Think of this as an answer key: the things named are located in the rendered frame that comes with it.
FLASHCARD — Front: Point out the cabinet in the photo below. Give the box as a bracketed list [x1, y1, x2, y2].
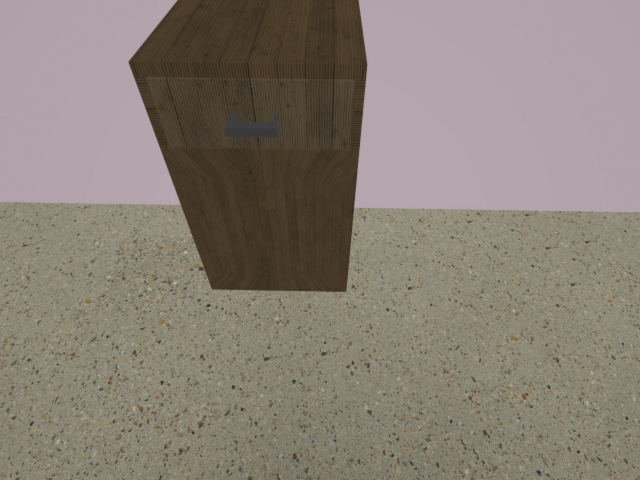
[129, 0, 367, 292]

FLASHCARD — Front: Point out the handle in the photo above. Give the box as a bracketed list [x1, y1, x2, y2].
[225, 114, 278, 138]

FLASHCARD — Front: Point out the drawer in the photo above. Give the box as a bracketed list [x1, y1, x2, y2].
[146, 77, 355, 149]

